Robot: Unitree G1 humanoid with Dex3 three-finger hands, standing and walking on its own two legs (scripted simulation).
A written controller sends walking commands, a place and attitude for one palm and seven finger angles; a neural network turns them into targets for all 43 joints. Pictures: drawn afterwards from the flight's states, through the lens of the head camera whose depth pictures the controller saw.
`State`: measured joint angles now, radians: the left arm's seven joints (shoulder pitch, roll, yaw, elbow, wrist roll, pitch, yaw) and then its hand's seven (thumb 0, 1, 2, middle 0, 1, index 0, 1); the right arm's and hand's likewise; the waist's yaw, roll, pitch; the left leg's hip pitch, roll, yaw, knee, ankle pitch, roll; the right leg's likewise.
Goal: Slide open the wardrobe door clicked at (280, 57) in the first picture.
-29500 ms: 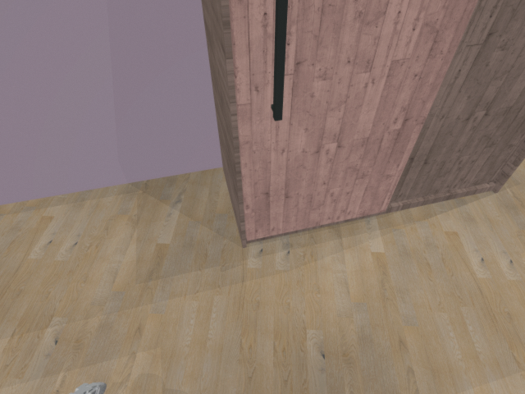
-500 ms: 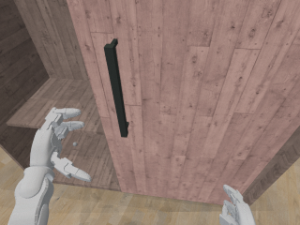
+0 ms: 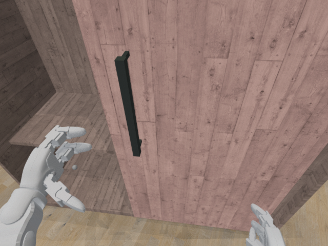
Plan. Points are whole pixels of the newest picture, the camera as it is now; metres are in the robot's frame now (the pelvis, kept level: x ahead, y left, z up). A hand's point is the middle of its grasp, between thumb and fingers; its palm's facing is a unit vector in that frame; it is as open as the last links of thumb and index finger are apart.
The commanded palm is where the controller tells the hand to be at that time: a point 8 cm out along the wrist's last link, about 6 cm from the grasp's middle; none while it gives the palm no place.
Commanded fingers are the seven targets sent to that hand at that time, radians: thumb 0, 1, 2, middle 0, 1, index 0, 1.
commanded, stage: draw the hand back to the body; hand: left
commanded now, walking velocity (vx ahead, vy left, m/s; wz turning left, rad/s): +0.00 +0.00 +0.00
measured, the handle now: (132, 111) +0.44 +0.14 +0.12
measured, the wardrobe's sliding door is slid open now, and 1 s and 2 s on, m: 0.60 0.60 0.60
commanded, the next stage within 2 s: step back with the hand held close in 1.18 s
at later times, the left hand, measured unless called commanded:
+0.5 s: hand (50, 162) +0.22 +0.26 +0.16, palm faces +0.38 -0.86 -0.33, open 11.8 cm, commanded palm +0.17 +0.30 +0.17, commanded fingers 0.00 0.39 0.65 -0.22 -0.60 -0.22 -0.60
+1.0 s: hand (36, 161) +0.21 +0.28 +0.17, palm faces +0.45 -0.82 -0.36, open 7.6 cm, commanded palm +0.16 +0.31 +0.18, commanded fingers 0.00 0.90 0.90 -0.20 -0.30 -0.20 -0.30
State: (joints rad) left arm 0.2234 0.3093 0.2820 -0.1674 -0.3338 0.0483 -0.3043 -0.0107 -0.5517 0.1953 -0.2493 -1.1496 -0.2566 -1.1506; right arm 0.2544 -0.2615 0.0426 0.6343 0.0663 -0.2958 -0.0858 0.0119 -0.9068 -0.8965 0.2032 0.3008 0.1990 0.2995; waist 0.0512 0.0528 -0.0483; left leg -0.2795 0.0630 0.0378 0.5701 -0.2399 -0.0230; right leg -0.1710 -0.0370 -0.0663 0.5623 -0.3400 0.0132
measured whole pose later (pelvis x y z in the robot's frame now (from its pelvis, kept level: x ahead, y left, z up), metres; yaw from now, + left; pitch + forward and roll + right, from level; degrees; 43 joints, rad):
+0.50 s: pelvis +0.02 +0.01 +0.01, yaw -1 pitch -5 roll +0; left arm 0.39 0.33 0.27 -0.36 -0.08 -0.07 0.09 0.00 0.04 0.48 -0.23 -0.80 -0.24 -0.80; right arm 0.20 -0.22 0.04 0.67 -0.01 -0.16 -0.08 0.01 -0.91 -0.90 0.20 0.30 0.20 0.30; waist 0.08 0.04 0.04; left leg -0.14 0.04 0.07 0.45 -0.21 -0.01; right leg -0.03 -0.05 -0.04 0.41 -0.28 0.03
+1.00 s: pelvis +0.02 +0.01 +0.01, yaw -1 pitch -5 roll +0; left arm 0.43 0.34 0.34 -0.39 -0.08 -0.06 0.09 0.01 0.83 0.87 -0.21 -0.34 -0.22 -0.34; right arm 0.19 -0.23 0.02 0.65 -0.01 -0.11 -0.08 0.01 -0.91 -0.90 0.20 0.30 0.20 0.30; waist 0.09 0.05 0.03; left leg -0.11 0.05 0.07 0.42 -0.21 -0.01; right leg 0.00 -0.05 -0.04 0.37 -0.27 0.03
